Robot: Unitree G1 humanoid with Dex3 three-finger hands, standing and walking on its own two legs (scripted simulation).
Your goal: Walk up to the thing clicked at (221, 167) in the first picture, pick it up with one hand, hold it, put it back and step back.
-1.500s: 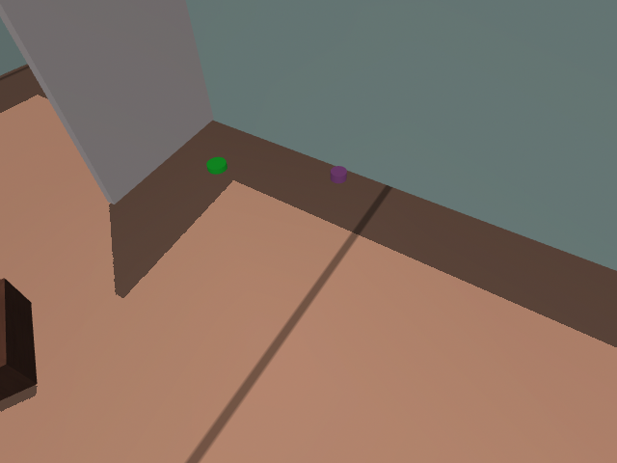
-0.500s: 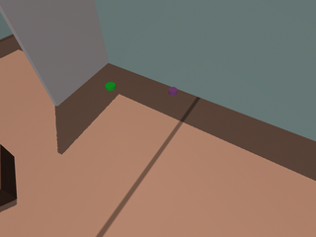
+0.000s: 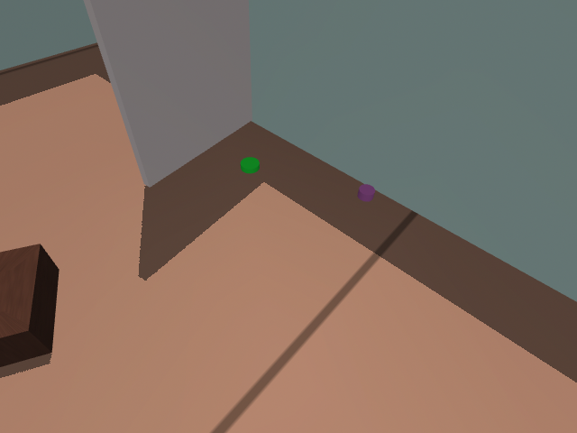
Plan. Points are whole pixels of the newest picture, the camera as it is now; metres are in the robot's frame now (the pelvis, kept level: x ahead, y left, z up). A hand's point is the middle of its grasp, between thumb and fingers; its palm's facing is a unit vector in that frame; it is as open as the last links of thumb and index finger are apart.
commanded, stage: walk up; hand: left
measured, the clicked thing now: (250, 165) +1.52 +0.28 -0.74
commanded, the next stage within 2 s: none
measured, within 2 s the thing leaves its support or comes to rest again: neither
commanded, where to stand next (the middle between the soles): +1.16 +0.04 m, yaw +5 degrees
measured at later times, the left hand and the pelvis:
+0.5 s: hand (162, 289) +0.38 +0.27 -0.12, palm faces -0.01 -0.92 -0.38, open 7.4 cm; pelvis +0.26 +0.00 +0.00, yaw +4 degrees
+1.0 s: hand (170, 256) +0.49 +0.29 -0.16, palm faces +0.07 -0.94 -0.33, open 7.4 cm; pelvis +0.51 +0.02 +0.00, yaw +5 degrees
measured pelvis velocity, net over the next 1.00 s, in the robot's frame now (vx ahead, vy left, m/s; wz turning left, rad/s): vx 0.51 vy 0.02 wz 0.09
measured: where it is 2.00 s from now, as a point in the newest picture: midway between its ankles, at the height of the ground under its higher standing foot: (296, 271)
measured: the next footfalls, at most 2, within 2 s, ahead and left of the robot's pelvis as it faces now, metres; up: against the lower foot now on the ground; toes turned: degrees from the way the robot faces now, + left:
right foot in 0.46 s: +0.41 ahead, -0.11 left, +0.00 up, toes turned -2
left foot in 0.92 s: +0.63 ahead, +0.14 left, +0.00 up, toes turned +10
